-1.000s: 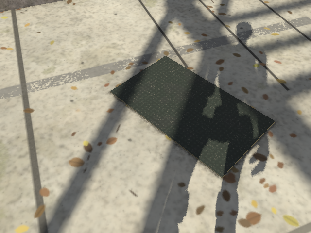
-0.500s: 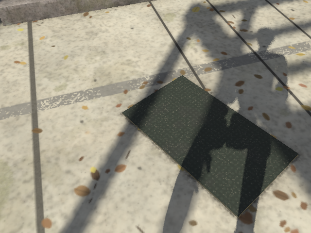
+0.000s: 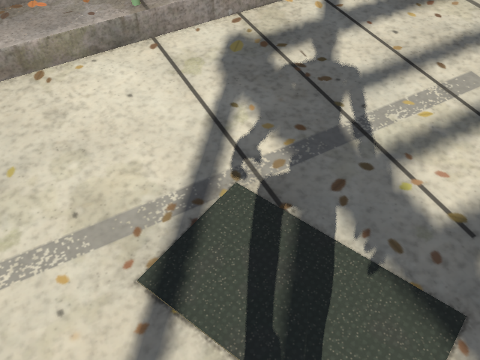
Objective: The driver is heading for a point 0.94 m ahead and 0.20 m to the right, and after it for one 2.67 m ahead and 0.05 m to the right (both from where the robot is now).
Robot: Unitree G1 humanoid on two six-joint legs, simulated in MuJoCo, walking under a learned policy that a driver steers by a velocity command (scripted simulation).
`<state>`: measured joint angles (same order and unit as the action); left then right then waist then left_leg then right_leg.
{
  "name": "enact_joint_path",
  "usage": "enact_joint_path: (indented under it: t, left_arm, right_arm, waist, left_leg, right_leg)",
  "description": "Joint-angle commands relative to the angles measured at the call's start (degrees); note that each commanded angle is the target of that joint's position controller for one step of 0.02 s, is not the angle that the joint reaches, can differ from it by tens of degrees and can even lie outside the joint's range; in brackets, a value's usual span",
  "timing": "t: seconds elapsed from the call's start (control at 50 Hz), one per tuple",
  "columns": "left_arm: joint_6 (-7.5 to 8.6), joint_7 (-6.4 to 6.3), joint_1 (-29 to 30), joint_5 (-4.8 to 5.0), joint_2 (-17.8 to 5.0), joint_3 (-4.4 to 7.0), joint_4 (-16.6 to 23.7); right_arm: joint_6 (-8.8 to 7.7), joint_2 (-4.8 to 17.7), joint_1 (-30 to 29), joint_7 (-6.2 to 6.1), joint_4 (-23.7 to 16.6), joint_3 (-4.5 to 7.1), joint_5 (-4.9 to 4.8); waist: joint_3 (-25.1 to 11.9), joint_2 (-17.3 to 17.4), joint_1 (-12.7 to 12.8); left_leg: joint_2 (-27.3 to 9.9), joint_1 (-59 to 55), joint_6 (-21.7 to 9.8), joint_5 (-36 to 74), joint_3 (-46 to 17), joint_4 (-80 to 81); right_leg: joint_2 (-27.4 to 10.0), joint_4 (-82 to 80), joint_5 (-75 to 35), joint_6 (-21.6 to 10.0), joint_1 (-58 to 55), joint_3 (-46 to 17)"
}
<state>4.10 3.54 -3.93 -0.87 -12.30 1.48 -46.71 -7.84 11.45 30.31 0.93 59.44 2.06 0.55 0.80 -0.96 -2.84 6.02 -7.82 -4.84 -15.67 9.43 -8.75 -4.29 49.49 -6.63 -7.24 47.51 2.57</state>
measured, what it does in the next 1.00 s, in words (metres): walks ahead, turning right: right foot, then left foot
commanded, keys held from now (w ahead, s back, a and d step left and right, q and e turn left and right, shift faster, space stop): w+e+shift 0.50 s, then w+shift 0.32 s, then w+q+shift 0.18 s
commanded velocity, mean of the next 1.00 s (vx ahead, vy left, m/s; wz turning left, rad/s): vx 1.00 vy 0.00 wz -0.54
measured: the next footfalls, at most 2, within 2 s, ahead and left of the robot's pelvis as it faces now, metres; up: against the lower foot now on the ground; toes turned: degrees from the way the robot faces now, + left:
right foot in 0.14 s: +0.34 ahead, -0.04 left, +0.01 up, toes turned -10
left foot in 0.56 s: +0.76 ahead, +0.05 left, +0.01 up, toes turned -30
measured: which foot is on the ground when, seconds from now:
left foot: down 0.00-0.14, up 0.16-0.54, down 0.56-1.00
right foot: up 0.00-0.12, down 0.14-0.56, up 0.58-0.98, down 1.00-1.00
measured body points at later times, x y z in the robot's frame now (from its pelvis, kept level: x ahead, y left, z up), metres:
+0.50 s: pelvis +0.46 -0.02 +0.01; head +0.49 -0.03 +0.46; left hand +0.53 +0.27 -0.12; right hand +0.66 -0.30 -0.04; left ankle +0.71 +0.09 -0.68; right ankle +0.30 -0.03 -0.73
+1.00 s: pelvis +0.86 -0.18 -0.01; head +0.89 -0.21 +0.44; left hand +1.21 -0.19 -0.04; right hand +0.62 -0.32 -0.13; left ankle +0.73 +0.06 -0.71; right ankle +0.93 -0.34 -0.73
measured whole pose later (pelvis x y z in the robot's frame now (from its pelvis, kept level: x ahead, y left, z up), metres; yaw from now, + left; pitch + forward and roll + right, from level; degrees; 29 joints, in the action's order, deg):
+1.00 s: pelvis +0.86 -0.18 -0.01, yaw -31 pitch +3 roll +2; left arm 5.3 3.0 5.7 -3.2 -14.5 -1.8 -34.3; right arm -5.5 13.7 35.3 0.8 55.2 1.2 0.5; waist 0.7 -1.7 -7.4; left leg -0.9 -9.4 0.4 -26.9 1.0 -19.3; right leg -0.4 29.9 4.8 -6.4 30.8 0.9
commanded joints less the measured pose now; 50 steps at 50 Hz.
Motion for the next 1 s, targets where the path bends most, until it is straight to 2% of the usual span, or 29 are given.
enact_joint_path:
  t: [0.02,0.08,0.12,0.14,0.16,0.18,0.2,0.22,0.28,0.32,0.4,0.46,0.5,0.52,0.54,0.56,0.58,0.6,0.62,0.64,0.66,0.7,0.78,0.84,0.86,0.88,0.94,0.98,1.0]
  left_arm:
    - [0.33,0.32,4.1,0.78,-1.0,-0.68,2.9]
    - [0.51,-0.27,2.0,-0.41,-4.2,-0.15,3.1]
    - [0.15,-0.40,-16.2,-0.19,-9.4,2.03,-1.9]
    - [-0.11,-0.93,-29.4,-0.02,-11.6,3.67,-5.3]
    - [-1.72,-1.86,-28.7,1.24,-14.0,5.66,-6.0]
    - [-2.36,-1.83,-22.7,-0.26,-19.0,6.40,-4.5]
    - [-2.41,-2.55,-21.8,-0.82,-16.1,6.11,-3.2]
    - [-2.21,-3.15,-20.0,-0.86,-10.9,5.10,-4.0]
    - [-0.07,-4.01,-15.5,-0.36,-8.9,4.08,-3.4]
    - [1.35,-3.68,-14.5,0.21,-10.3,4.12,-2.3]
    - [1.96,-2.99,-16.9,0.38,-12.8,5.25,-1.5]
    - [1.86,-2.28,-19.0,0.75,-14.3,6.07,-1.3]
    - [1.66,-2.73,-18.1,0.57,-15.4,6.43,-0.6]
    - [1.75,-2.71,-17.3,0.03,-16.8,6.57,-0.7]
    - [1.99,-2.45,-15.1,-0.09,-17.5,6.59,-0.3]
    - [2.66,-2.46,-12.8,-0.50,-12.8,5.21,1.2]
    - [3.06,-2.45,-18.6,1.70,-2.4,2.52,3.8]
    - [2.63,-2.70,-20.9,1.30,-5.3,1.59,3.7]
    - [1.58,-2.64,-16.0,0.08,-8.4,2.14,2.9]
    - [1.19,-1.88,-12.2,-0.97,-9.0,2.08,3.9]
    - [0.83,-1.18,-8.9,-1.60,-8.4,1.95,5.2]
    - [-0.22,-0.07,-8.0,-1.95,-5.8,0.95,7.2]
    - [-0.63,0.36,0.2,-1.88,-6.5,-0.08,12.0]
    - [-0.13,1.47,7.1,-1.59,-6.4,-1.14,14.6]
    - [0.26,1.84,8.3,-1.32,-5.3,-1.71,15.6]
    - [0.46,1.74,9.6,-1.26,-5.8,-1.73,15.6]
    - [0.82,0.12,7.6,-1.88,-8.6,-0.87,14.6]
    - [1.13,-1.81,-9.1,-2.23,-11.8,0.92,9.5]
    - [1.31,-3.09,-18.4,-3.31,-15.0,2.29,7.1]
  right_arm:
    - [-1.59,6.1,-1.7,-1.08,-3.5,-0.04,-0.24]
    - [0.00,10.6,0.8,-3.83,-2.9,0.62,0.68]
    - [1.99,13.7,-3.6,-5.21,-4.8,1.77,2.25]
    - [2.61,15.7,-9.1,-4.99,-6.5,2.62,2.22]
    - [1.29,10.8,-13.3,-3.29,-8.9,1.93,2.14]
    - [0.16,6.9,-10.7,-2.31,-15.4,0.58,-0.36]
    - [-0.99,7.6,-14.8,-1.86,-17.5,-0.27,-0.32]
    - [-1.75,8.4,-17.1,-1.21,-17.9,-0.37,0.41]
    - [1.44,6.4,-17.4,-0.63,-18.4,-1.19,3.95]
    - [3.24,6.1,-20.3,-0.23,-20.6,-1.74,4.34]
    - [3.59,5.8,-32.8,0.31,-26.1,-2.88,1.80]
    - [3.45,7.2,-35.0,-0.10,-27.7,-2.74,0.44]
    - [3.06,10.1,-30.8,-0.64,-27.1,-1.71,0.42]
    - [2.81,12.8,-23.6,-1.22,-25.2,-0.43,0.36]
    - [2.48,14.8,-12.3,-1.99,-22.3,0.73,0.69]
    - [2.20,18.0,1.0,-3.13,-19.7,2.20,1.97]
    - [1.96,22.6,1.4,-2.99,-19.0,3.00,4.91]
    - [2.28,19.8,-6.3,-2.05,-19.7,3.35,3.67]
    - [2.49,13.4,-12.5,-1.44,-20.9,2.39,2.92]
    - [2.59,10.8,-13.9,-0.85,-20.2,1.88,2.49]
    - [2.42,9.4,-12.5,-0.61,-18.4,1.49,2.50]
    - [1.57,6.8,-9.1,-0.42,-14.7,0.64,1.78]
    - [0.02,9.3,-6.3,0.07,-12.3,1.09,0.61]
    - [-0.18,9.9,-4.6,0.38,-11.3,0.97,-0.43]
    - [-0.32,11.5,-4.0,0.46,-11.1,1.20,-0.42]
    - [-0.26,11.8,-3.3,0.45,-10.4,1.27,-0.52]
    - [0.70,16.2,-0.7,-0.25,-9.0,1.99,-0.43]
    - [1.88,18.2,-0.8,-0.92,-8.4,2.41,-0.14]
    - [1.90,15.9,-1.5,-0.79,-9.3,1.90,-0.06]
  waist:
    - [6.3,2.5,2.1]
    - [3.2,6.8,4.9]
    - [-6.6,8.4,14.0]
    - [-10.6,8.0,21.1]
    - [-10.5,-6.6,18.4]
    - [-16.4,-13.4,9.9]
    - [-15.0,-4.7,11.2]
    - [-6.7,4.3,8.4]
    - [1.4,8.7,0.8]
    - [3.5,5.9,0.1]
    - [4.9,0.3,4.9]
    - [2.1,-2.6,7.4]
    - [-1.1,-3.4,5.3]
    - [-6.1,-2.9,1.6]
    - [-11.8,-1.4,-5.0]
    - [-18.4,1.4,-10.5]
    - [-21.4,19.7,-4.0]
    - [-18.0,21.3,-0.1]
    - [-9.2,10.5,0.3]
    - [-5.5,3.9,0.4]
    - [-3.2,2.2,0.6]
    - [-0.6,5.9,2.4]
    - [4.0,4.9,2.9]
    - [5.1,3.5,2.0]
    - [6.0,5.8,2.3]
    - [7.0,4.5,2.1]
    - [2.7,5.4,3.4]
    - [-7.4,6.7,11.4]
    - [-12.8,5.2,15.1]
  left_leg:
    - [-13.1,10.8,3.3,50.5,2.3,5.8]
    - [-16.9,-1.2,5.5,80.8,4.3,-8.2]
    - [-18.4,-0.4,5.3,86.9,3.3,-33.3]
    - [-17.2,8.3,4.5,77.8,3.0,-54.5]
    - [-5.7,31.9,5.0,10.3,0.2,-78.0]
    - [-1.8,53.2,6.9,-11.8,-8.7,-92.7]
    - [-4.3,60.3,5.7,-8.9,-15.3,-90.2]
    - [-7.7,59.1,3.9,-4.9,-16.0,-81.0]
    - [-12.0,47.7,5.8,-5.1,-14.9,-68.3]
    - [-13.4,43.5,7.8,-3.8,-12.5,-59.1]
    - [-11.4,35.6,9.1,14.4,-9.3,-36.0]
    - [-8.5,31.2,8.0,18.5,-9.2,-26.7]
    - [-6.6,25.1,7.1,14.8,-10.2,-21.6]
    - [-5.1,18.4,6.0,10.2,-9.1,-21.8]
    - [-5.8,6.7,5.0,7.5,-7.7,-21.9]
    - [-14.1,-7.0,3.7,-6.1,-16.0,-23.5]
    - [-30.0,-17.2,-0.6,-24.3,-47.0,-12.3]
    - [-31.2,-10.8,-4.4,-34.3,-64.2,-3.4]
    - [-28.5,-1.9,-4.9,-34.2,-53.7,-3.5]
    - [-25.2,4.8,-4.4,-24.2,-44.1,-4.1]
    - [-22.2,9.1,-3.2,-15.7,-36.4,-4.1]
    - [-19.4,13.4,-2.5,-9.1,-29.2,-2.5]
    - [-19.0,15.5,-3.8,2.7,-20.1,3.3]
    - [-15.0,19.9,-2.7,14.6,-11.4,8.4]
    - [-17.0,22.5,-3.3,19.1,-12.5,9.5]
    - [-17.1,20.3,-3.5,24.0,-12.0,9.4]
    - [-17.8,9.1,-2.9,49.3,-11.4,-1.1]
    - [-16.7,10.8,-1.9,56.2,-10.9,-24.4]
    - [-14.1,23.4,-1.6,40.7,-10.9,-40.9]
  right_leg:
    - [4.7,-7.7,-5.6,-2.0,-13.5,6.6]
    - [9.8,-12.6,2.0,-3.9,-17.3,11.2]
    - [12.9,-14.2,7.6,-6.1,-34.8,9.5]
    - [9.9,-19.1,8.8,-9.1,-48.4,3.4]
    - [3.7,-14.4,10.8,-11.2,-64.7,-5.8]
    - [-7.9,-20.9,16.3,-24.0,-74.2,-35.6]
    - [-11.3,-32.3,29.9,-24.9,-72.7,-47.0]
    - [-10.0,-37.4,33.5,-20.3,-61.8,-44.3]
    - [-1.9,-38.8,24.2,-14.3,-37.9,-30.9]
    - [1.7,-40.1,20.7,-14.1,-27.7,-26.7]
    - [6.0,-41.1,10.3,-10.4,-23.6,-23.0]
    - [4.1,-37.8,0.1,-8.1,-32.2,-24.4]
    - [3.2,-30.8,-7.9,-5.8,-38.0,-25.5]
    - [3.3,-22.4,-16.5,-4.8,-40.8,-24.2]
    - [5.3,-8.8,-18.6,-3.4,-38.1,-21.1]
    - [7.5,10.0,-6.6,-2.5,-28.7,-18.3]
    - [13.7,27.2,35.3,-0.2,-10.1,-13.6]
    - [10.1,32.1,30.6,-1.1,-2.4,-12.2]
    - [5.7,31.9,24.0,-0.7,-1.6,-10.1]
    - [4.3,29.0,21.1,0.0,-3.4,-9.1]
    - [3.3,26.4,21.1,0.3,-4.9,-9.6]
    - [2.4,22.6,21.9,1.0,-5.3,-11.0]
    - [2.7,12.2,15.1,2.2,-0.2,-9.9]
    - [2.4,-4.2,5.5,2.2,-10.9,-0.7]
    - [1.4,-7.5,3.4,1.8,-16.7,-0.2]
    - [1.5,-10.2,1.4,1.6,-18.0,-0.1]
    - [5.6,-17.7,7.3,1.0,-25.3,0.7]
    - [7.5,-19.5,13.5,0.1,-44.6,0.5]
    - [0.1,-16.9,19.6,-0.3,-59.8,-5.8]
